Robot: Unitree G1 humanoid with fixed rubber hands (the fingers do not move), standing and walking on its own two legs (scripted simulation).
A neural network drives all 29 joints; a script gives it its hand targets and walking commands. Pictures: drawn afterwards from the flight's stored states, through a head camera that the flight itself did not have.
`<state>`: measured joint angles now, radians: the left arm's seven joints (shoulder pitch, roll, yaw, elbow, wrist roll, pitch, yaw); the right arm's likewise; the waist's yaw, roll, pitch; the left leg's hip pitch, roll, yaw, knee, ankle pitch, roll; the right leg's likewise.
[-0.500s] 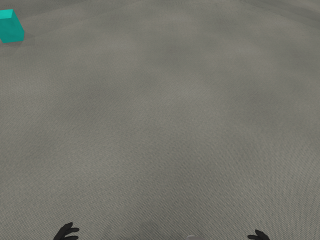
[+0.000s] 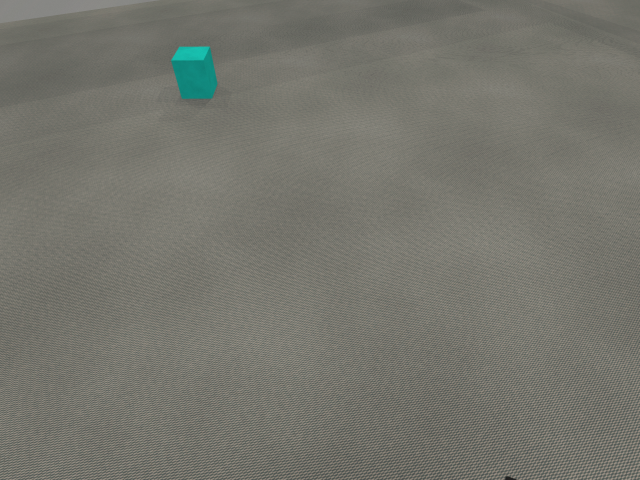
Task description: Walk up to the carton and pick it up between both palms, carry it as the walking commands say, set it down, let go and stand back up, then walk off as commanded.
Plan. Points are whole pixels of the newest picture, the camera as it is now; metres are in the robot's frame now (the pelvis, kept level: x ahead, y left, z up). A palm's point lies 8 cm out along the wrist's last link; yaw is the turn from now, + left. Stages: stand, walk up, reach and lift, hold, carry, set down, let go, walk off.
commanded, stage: walk up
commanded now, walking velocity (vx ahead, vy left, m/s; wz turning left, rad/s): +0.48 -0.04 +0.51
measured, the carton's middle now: (195, 72) +2.53 +0.98 -0.66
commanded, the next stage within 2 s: none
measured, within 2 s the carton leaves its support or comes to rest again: neither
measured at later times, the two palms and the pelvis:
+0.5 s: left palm (147, 352) +0.33 +0.31 -0.12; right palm (489, 434) +0.24 -0.22 -0.12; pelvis +0.22 +0.04 -0.01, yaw +12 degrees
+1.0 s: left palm (163, 370) +0.30 +0.27 -0.12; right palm (382, 225) +0.66 -0.09 -0.14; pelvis +0.47 +0.08 +0.00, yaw +17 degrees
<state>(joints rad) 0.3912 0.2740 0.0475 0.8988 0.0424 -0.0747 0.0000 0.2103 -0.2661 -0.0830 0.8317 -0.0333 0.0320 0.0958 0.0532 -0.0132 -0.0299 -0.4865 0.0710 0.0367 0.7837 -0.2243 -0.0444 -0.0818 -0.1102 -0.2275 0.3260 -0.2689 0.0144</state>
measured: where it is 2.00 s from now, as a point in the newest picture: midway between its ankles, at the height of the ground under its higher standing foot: (261, 288)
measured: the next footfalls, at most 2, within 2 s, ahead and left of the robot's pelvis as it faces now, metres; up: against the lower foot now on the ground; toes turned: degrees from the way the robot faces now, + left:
left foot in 0.12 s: +0.12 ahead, +0.15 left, +0.00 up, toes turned +11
right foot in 0.60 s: +0.48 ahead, -0.07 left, +0.00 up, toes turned +6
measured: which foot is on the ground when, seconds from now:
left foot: up 0.00-0.10, down 0.12-0.60, up 0.62-1.00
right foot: down 0.00-0.14, up 0.16-0.58, down 0.60-1.00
